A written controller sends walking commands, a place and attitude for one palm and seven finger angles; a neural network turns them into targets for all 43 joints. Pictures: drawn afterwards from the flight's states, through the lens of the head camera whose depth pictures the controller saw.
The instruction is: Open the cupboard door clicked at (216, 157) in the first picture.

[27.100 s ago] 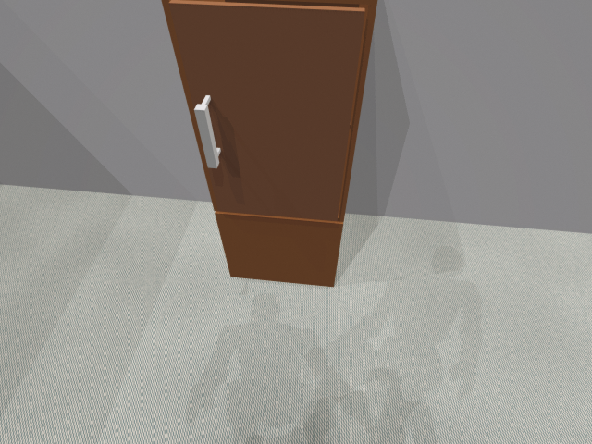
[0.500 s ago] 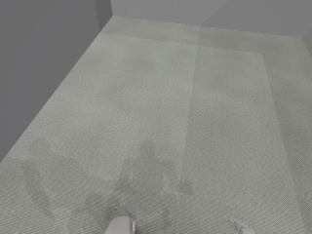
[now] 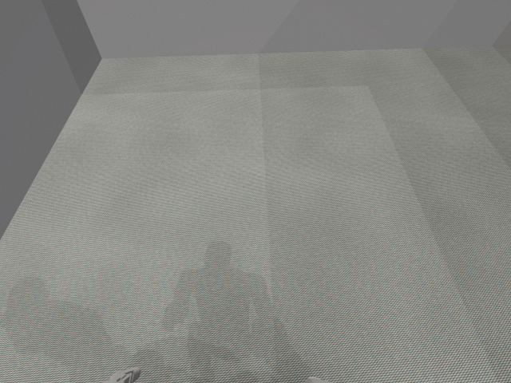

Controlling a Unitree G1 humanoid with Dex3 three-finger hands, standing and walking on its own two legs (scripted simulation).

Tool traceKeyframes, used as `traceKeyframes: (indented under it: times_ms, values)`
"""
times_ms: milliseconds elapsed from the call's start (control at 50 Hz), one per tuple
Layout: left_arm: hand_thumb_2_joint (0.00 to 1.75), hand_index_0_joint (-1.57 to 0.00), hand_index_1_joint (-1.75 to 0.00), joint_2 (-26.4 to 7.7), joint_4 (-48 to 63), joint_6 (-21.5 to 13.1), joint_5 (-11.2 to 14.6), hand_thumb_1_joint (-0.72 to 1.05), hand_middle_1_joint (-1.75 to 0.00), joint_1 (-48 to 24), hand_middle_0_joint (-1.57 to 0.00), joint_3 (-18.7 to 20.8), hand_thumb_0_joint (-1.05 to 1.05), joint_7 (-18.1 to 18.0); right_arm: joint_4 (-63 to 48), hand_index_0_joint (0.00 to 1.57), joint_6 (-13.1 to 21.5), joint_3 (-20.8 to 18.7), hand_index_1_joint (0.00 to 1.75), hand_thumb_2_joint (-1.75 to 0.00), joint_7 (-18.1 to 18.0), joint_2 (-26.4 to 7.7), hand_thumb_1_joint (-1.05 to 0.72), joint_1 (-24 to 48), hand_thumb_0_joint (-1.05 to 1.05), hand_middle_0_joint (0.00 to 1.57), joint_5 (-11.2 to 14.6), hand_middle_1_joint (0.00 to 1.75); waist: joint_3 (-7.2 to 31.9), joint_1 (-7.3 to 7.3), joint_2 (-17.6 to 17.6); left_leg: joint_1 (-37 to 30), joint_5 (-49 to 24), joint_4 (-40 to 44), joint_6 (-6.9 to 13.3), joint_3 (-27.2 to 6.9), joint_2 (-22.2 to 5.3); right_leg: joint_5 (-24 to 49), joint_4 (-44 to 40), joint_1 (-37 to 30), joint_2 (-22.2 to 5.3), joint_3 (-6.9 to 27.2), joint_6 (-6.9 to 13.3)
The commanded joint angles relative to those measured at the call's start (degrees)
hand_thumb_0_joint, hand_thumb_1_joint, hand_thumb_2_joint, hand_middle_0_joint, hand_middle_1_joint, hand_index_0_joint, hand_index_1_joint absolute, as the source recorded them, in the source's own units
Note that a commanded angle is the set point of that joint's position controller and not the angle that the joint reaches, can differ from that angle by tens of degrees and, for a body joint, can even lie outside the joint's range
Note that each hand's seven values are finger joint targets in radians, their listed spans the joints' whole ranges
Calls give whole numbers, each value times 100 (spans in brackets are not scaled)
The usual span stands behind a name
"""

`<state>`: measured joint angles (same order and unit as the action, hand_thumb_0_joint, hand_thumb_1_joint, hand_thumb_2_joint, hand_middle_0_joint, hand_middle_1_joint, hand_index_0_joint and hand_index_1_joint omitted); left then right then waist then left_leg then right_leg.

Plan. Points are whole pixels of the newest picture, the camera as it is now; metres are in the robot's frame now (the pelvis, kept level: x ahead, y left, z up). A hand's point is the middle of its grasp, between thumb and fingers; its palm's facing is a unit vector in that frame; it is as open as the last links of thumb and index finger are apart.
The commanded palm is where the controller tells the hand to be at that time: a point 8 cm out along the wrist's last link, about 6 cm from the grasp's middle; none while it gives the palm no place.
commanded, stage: walk to a spot facing it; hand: left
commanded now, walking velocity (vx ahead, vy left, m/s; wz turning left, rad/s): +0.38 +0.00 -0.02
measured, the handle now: out of the picture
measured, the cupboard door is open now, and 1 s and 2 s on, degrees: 47 47 47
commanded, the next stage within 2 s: turn to face it in 0.20 s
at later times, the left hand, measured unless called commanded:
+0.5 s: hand (165, 340) +0.22 +0.19 -0.18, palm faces +0.11 -0.98 -0.16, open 7.4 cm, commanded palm none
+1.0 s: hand (173, 303) +0.29 +0.18 -0.16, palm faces +0.40 -0.89 -0.22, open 7.4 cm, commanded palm none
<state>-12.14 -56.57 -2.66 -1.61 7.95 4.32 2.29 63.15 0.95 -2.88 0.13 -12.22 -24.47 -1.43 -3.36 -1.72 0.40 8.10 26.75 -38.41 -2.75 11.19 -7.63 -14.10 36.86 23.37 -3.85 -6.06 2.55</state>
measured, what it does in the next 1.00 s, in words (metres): walks ahead, turning left: left foot, then right foot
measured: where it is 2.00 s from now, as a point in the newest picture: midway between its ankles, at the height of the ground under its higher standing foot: (273, 324)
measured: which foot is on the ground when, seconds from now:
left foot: up 0.00-0.34, down 0.36-0.70, up 0.72-1.00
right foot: down 0.00-0.36, up 0.38-0.68, down 0.70-1.00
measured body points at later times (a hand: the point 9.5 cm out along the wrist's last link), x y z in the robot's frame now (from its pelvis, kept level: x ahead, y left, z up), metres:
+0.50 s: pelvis +0.22 +0.01 +0.00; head +0.25 +0.03 +0.45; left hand +0.22 +0.24 -0.16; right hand +0.31 -0.21 -0.14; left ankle +0.29 +0.12 -0.72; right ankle +0.15 -0.10 -0.65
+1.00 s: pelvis +0.31 -0.02 +0.01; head +0.36 +0.01 +0.46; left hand +0.27 +0.23 -0.14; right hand +0.51 -0.22 -0.12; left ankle +0.28 +0.10 -0.70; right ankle +0.30 -0.13 -0.72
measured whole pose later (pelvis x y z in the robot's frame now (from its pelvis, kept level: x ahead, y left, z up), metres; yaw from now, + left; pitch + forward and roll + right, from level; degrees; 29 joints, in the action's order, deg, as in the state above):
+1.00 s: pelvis +0.31 -0.02 +0.01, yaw +24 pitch +1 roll +2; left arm -11.4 -53.0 -0.4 -1.5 12.2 3.0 -0.7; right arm 52.9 -3.4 -4.1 1.4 -13.9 -5.9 -0.7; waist -6.3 -0.2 -3.0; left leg 21.8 22.2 -40.2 -2.4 6.7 -1.4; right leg -22.0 34.0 11.7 -9.3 -14.5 -1.2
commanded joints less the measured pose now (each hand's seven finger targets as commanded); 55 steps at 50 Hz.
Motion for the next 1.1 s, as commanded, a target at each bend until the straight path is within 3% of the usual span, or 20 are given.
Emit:
traceKeyframes:
  times_ms: [0, 80, 240, 280, 300, 320, 340, 360, 460, 620, 640, 660, 680, 740, 800, 940, 980, 1000, 1020, 1080]
  values:
    - [90, -20, -30, -1109, -371, -39, 68, 90, -30, 1897, -20, 226, 0, -258, -828, 20, 269, -88, 30, -90, 2, -404, -90, 1248, 0, 20, 71, 30, 488, 936, -1317, 3703, 125, -3441, 195, -899, 12, -373, -2301, -3108, -2069, 3252, 1195]
    - [90, -20, -30, -463, -210, -160, 18, 90, -30, 988, -20, -1, 0, -285, -487, 20, 110, -29, 30, -90, 40, 20, -90, 726, 0, 20, 8, 30, 147, 174, -692, 2443, -626, -2031, 67, -792, -171, 942, -2424, -1540, -1385, 1166, 764]
    - [90, -20, -30, -526, -499, -243, 56, 90, -30, 1154, -20, -16, 0, -274, -720, 20, 175, -12, 30, -90, 141, 50, -90, 1304, 0, 20, 33, 30, -31, 188, -695, 2008, -1501, 136, 217, -367, 253, 2298, -2056, -2210, -1119, 422, 522]
    - [90, -20, -30, -488, -539, -220, 65, 90, -30, 1110, -20, -37, 0, -306, -560, 20, 208, -46, 30, -90, 81, -61, -90, 882, 0, 20, 12, 30, 56, -103, -518, 1047, -1858, 687, 316, -298, 447, 3029, -1308, -1964, -956, 214, 351]
    - [90, -20, -30, -448, -497, -195, 87, 90, -30, 1076, -20, -52, 0, -321, -354, 20, 224, -90, 30, -90, 40, -264, -90, 216, 0, 20, -11, 30, 367, -398, -183, 45, -2455, 941, 436, -417, 467, 3043, -385, -1591, -796, -54, 160]
    - [90, -20, -30, -296, -385, -148, 117, 90, -30, 1284, -20, -52, 0, -326, -211, 20, 243, -179, 30, -90, -24, -756, -90, -471, 0, 20, -83, 30, 1015, -554, 791, -1147, -3471, 1043, 927, -1742, -529, 1486, 993, -643, -239, -325, -151]
    - [90, -20, -30, -94, -266, -153, 177, 90, -30, 1430, -20, -128, 0, -297, -156, 20, 183, -268, 30, -90, -85, -1162, -90, -854, 0, 20, -64, 30, 1420, -538, 1793, -1766, -4664, 1523, 1629, -3238, -1627, -1972, 2693, 228, 419, -348, -282]
    - [90, -20, -30, -189, -82, -142, 109, 90, -30, 996, -20, -142, 0, -342, -183, 20, 121, -252, 30, -90, -120, -1160, -90, -672, 0, 20, -26, 30, 1155, -535, 1091, -1125, -4331, 1713, 1735, -3254, -1650, -2244, 3342, 419, 350, 204, -214]
    - [90, -20, -30, 22, -57, 133, 52, 90, -30, 812, -20, -87, 0, -262, -789, 20, 138, -112, 30, -90, -173, -675, -90, 976, 0, 20, -8, 30, 488, 182, 638, 944, -3036, 2115, 1275, -2262, -892, -1159, 2493, 203, -155, 529, -512]
    - [90, -20, -30, -219, 262, 242, 49, 90, -30, 1055, -20, 71, 0, -307, -1185, 20, -190, -321, 30, -90, -71, -921, -90, 1598, 0, 20, -11, 30, 543, 430, 591, 2095, -707, 1718, 926, -2437, -280, -226, -335, -1490, 254, 139, -559]
    - [90, -20, -30, -457, 298, 202, 18, 90, -30, 1168, -20, 124, 0, -338, -1259, 20, -210, -311, 30, -90, -43, -772, -90, 1636, 0, 20, 20, 30, 537, 514, -4, 2506, -443, 1163, 660, -2120, 126, -429, -1185, -1962, -147, 559, -466]
    - [90, -20, -30, -965, 390, 169, -57, 90, -30, 1214, -20, 232, 0, -392, -1391, 20, -223, -264, 30, -90, -2, -414, -90, 1646, 0, 20, 54, 30, 455, 596, -1466, 3313, 250, -124, 234, -1285, 864, -982, -2079, -2233, -1526, 2098, 9]
    - [90, -20, -30, -1239, 512, 208, -28, 90, -30, 1133, -20, 236, 0, -403, -1506, 20, -229, -291, 30, -90, 37, -453, -90, 1841, 0, 20, 29, 30, 396, 684, -1815, 3052, 754, -1672, 110, -977, 943, -688, -2564, -1632, -2546, 2753, 558]
    - [90, -20, -30, -744, 672, 146, 18, 90, -30, 390, -20, 89, 0, -435, -1249, 20, -323, -284, 30, -90, 72, -421, -90, 1643, 0, 20, 16, 30, 368, 184, -1159, 2942, -12, -3168, -4, -1170, 490, 1495, -1822, -1507, -1797, 1275, 490]
    - [90, -20, -30, -719, 649, 113, -3, 90, -30, 523, -20, 69, 0, -435, -1273, 20, -344, -187, 30, -90, 126, -253, -90, 1733, 0, 20, 49, 30, 460, 223, -1129, 2625, -94, -2140, -90, -807, 512, 3169, -1407, -1985, -1511, 292, 267]
    - [90, -20, -30, -1175, 575, 137, 2, 90, -30, 783, -20, 198, 0, -392, -1483, 20, -274, -123, 30, -90, 148, -392, -90, 1945, 0, 20, 72, 30, 643, 300, -1211, 1463, -565, 167, 70, -220, 795, 4233, -555, -2279, -1636, -210, 118]
    - [90, -20, -30, -1170, 663, 145, 67, 90, -30, 586, -20, 192, 0, -353, -1370, 20, -235, -238, 30, -90, 134, -769, -90, 1254, 0, 20, 20, 30, 1054, -131, -686, -142, -2051, 1250, 245, -393, 612, 3392, 691, -1410, -1486, -534, -249]
    - [90, -20, -30, -823, 892, 177, 119, 90, -30, 526, -20, 143, 0, -300, -1321, 20, -185, -417, 30, -90, 98, -1471, -90, 825, 0, 20, -42, 30, 1415, -381, 1068, -1420, -4206, 1308, 1006, -2389, -912, 130, 2032, 333, -737, -665, -667]
    - [90, -20, -30, -630, 1175, 237, 91, 90, -30, 143, -20, 24, 0, -326, -1251, 20, -242, -495, 30, -90, 62, -1849, -90, 464, 0, 20, 11, 30, 1382, -534, 1669, -1309, -5741, 1484, 1790, -3414, -1894, -2542, 2983, 1083, -304, -83, -751]
    - [90, -20, -30, -705, 1017, 375, 59, 90, -30, -145, -20, 70, 0, -359, -1441, 20, -225, -401, 30, -90, -72, -1470, -90, 1271, 0, 20, -3, 30, 667, -204, 1293, 73, -3411, 1722, 1448, -2781, -1192, -1673, 3164, 1131, -405, 647, -740]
